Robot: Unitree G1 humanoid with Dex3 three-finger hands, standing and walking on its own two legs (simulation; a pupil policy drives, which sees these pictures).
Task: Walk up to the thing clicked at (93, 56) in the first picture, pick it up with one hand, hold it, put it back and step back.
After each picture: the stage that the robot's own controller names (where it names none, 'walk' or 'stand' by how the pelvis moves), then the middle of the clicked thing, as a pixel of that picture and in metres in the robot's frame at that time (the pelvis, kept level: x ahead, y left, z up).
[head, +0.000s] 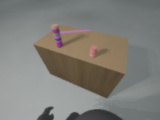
stand; (93, 51) +0.63 +0.04 -0.03
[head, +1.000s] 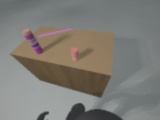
walk; (75, 54) +0.52 +0.21 -0.01
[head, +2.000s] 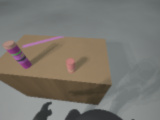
stand; (71, 65) +0.41 +0.20 -0.01
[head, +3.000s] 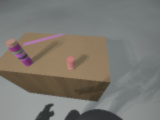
stand; (71, 63) +0.43 +0.20 -0.03
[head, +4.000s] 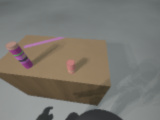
stand; (71, 66) +0.41 +0.20 -0.03
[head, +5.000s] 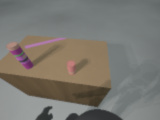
stand; (71, 67) +0.41 +0.19 -0.03
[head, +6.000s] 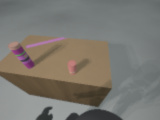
stand; (72, 67) +0.41 +0.19 -0.03
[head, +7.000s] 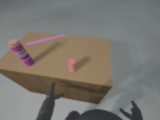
rise first; (72, 65) +0.41 +0.20 -0.03
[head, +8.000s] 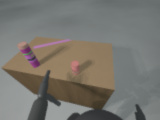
go down; (75, 67) +0.41 +0.19 -0.02
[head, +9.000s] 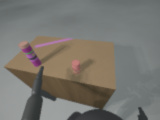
go down; (76, 67) +0.42 +0.19 -0.02
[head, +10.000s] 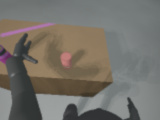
go down; (66, 61) +0.40 +0.18 +0.03
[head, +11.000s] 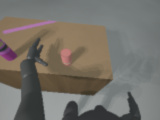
close in; (66, 57) +0.42 +0.18 +0.04
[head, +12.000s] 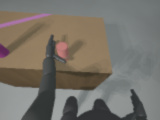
close; (63, 52) +0.44 +0.19 +0.07
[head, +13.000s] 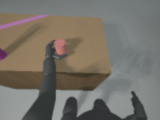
lift; (61, 49) +0.46 +0.20 +0.07
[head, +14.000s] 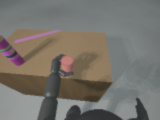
lift; (67, 66) +0.33 +0.16 +0.11
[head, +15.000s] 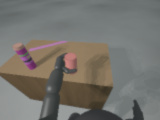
lift; (71, 63) +0.32 +0.15 +0.17
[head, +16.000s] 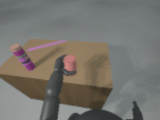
hold; (70, 65) +0.31 +0.15 +0.15
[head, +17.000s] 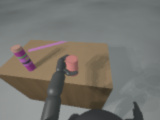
hold; (72, 66) +0.31 +0.14 +0.15
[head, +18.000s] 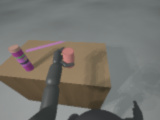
crouch; (68, 58) +0.35 +0.17 +0.17
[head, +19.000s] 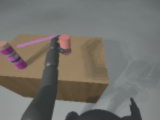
lower; (65, 45) +0.45 +0.19 +0.18
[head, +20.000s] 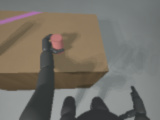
lower; (58, 44) +0.49 +0.19 +0.07
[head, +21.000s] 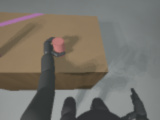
lower; (59, 47) +0.47 +0.19 +0.07
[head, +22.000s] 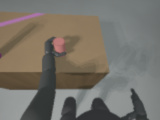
lower; (60, 47) +0.47 +0.19 +0.07
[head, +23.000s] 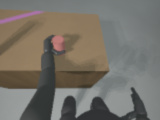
lower; (59, 46) +0.48 +0.19 +0.07
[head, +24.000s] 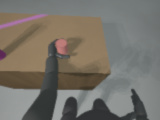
open; (62, 49) +0.47 +0.18 +0.06
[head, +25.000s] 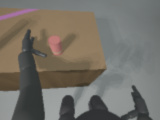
sink last; (56, 46) +0.48 +0.19 +0.07
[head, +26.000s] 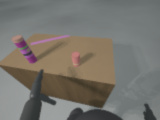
sink last; (76, 59) +0.47 +0.19 +0.04
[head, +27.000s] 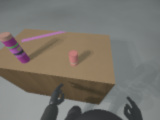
stand; (73, 58) +0.45 +0.18 +0.04
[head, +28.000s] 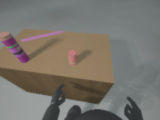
stand; (73, 57) +0.45 +0.19 +0.04
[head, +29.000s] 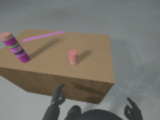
stand; (73, 57) +0.45 +0.19 +0.04
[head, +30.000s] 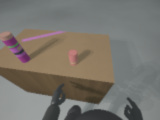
stand; (73, 57) +0.46 +0.19 +0.04
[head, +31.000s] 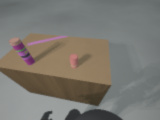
stand; (74, 61) +0.46 +0.19 -0.01
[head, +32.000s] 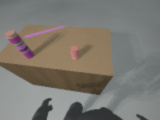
walk; (74, 53) +0.50 +0.19 -0.01
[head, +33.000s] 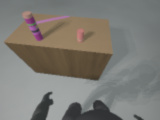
walk; (80, 35) +0.71 +0.17 -0.01
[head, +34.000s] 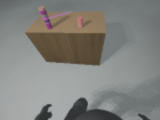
walk; (80, 22) +1.02 +0.28 -0.01
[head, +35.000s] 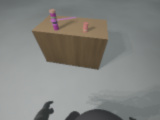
stand; (85, 27) +1.08 +0.20 -0.03
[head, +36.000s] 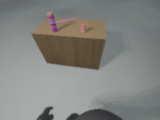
stand; (83, 28) +1.08 +0.21 -0.03
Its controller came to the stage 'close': yes
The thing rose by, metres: 0.20
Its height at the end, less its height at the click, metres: +0.00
